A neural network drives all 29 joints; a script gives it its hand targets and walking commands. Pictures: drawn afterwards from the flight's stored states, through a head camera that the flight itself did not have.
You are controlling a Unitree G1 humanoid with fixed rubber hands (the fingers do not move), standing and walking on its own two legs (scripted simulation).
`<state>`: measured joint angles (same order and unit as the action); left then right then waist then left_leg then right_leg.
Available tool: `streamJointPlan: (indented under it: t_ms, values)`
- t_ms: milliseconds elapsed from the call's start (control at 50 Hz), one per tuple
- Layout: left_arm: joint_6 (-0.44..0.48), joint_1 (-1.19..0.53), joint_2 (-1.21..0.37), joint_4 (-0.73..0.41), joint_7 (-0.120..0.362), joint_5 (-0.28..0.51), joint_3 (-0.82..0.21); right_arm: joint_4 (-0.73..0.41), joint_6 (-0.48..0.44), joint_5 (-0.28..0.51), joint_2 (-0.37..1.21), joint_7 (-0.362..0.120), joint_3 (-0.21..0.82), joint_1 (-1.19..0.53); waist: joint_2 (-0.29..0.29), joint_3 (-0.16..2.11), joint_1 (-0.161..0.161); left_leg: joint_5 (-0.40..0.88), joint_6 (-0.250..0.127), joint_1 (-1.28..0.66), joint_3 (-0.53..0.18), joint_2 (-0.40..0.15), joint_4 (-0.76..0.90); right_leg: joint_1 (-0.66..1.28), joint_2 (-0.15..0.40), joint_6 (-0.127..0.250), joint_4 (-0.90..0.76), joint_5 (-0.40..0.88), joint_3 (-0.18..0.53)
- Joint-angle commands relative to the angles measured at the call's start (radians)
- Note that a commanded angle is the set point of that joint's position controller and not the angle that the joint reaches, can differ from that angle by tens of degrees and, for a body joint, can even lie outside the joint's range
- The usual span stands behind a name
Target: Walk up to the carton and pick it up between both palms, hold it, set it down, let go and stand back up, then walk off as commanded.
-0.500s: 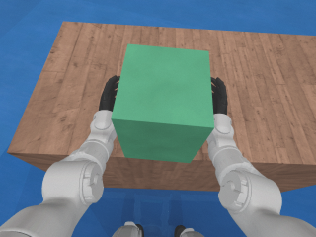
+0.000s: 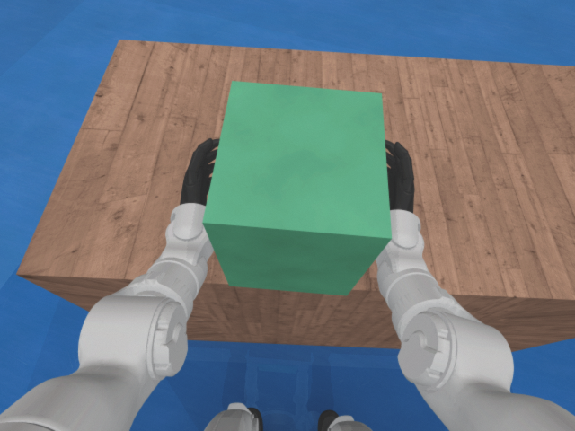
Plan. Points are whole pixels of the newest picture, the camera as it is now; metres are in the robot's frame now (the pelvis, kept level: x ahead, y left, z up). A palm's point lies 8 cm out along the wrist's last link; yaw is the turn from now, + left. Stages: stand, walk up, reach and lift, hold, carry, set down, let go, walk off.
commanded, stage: reach and lift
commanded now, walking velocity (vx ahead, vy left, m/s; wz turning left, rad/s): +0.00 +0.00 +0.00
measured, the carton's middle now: (296, 201) +0.42 +0.01 +0.00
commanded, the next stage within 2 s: none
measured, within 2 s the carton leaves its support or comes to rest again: leaves its support in 0.56 s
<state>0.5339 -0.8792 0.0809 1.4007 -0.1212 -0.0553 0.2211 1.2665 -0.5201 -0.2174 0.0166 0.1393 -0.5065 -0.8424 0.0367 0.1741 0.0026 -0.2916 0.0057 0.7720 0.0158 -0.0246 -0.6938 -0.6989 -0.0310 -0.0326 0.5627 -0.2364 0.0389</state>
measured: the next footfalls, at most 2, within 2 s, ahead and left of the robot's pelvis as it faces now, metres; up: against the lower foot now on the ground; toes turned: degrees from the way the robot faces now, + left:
none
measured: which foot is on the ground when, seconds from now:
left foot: down 0.00-1.00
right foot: down 0.00-1.00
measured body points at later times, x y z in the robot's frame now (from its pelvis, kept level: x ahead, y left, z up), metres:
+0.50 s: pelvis +0.00 +0.00 +0.00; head +0.08 +0.01 +0.44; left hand +0.42 +0.15 +0.02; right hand +0.43 -0.14 +0.04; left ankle +0.01 +0.09 -0.72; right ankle +0.00 -0.15 -0.72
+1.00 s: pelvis -0.03 +0.00 +0.00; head -0.02 -0.01 +0.45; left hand +0.38 +0.13 +0.07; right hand +0.39 -0.16 +0.10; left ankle +0.01 +0.09 -0.72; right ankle +0.00 -0.15 -0.72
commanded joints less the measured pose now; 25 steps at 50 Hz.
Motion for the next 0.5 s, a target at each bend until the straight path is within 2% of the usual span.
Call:
streamJointPlan:
  t_ms: [0,280,400,480]
  values:
    - [0.096,-0.653,-0.718,-0.183,0.096,-0.084,-0.277,0.019,-0.066,-0.202,0.614,-0.153,0.398,-0.489,0.057,0.835,0.042,0.756,0.121,-0.571,0.007,-0.016,0.005,0.226,-0.069,0.052,-0.03,0.459,-0.157]
    - [0.061,-0.685,-0.756,-0.244,0.083,-0.009,-0.371,-0.037,-0.003,-0.083,0.669,-0.143,0.529,-0.526,0.066,0.912,0.034,0.729,0.117,-0.574,-0.003,-0.007,-0.002,0.257,-0.079,0.047,-0.019,0.473,-0.144]
    - [0.028,-0.706,-0.802,-0.326,0.07,0.042,-0.442,-0.11,0.057,0.001,0.724,-0.136,0.623,-0.534,0.088,0.969,0.035,0.769,0.124,-0.599,-0.018,-0.003,-0.017,0.277,-0.085,0.045,-0.008,0.506,-0.131]
    - [0.002,-0.726,-0.831,-0.423,0.058,0.081,-0.496,-0.192,0.105,0.075,0.758,-0.126,0.698,-0.532,0.1,0.985,0.05,0.795,0.125,-0.609,-0.042,-0.001,-0.026,0.299,-0.089,0.043,-0.003,0.539,-0.118]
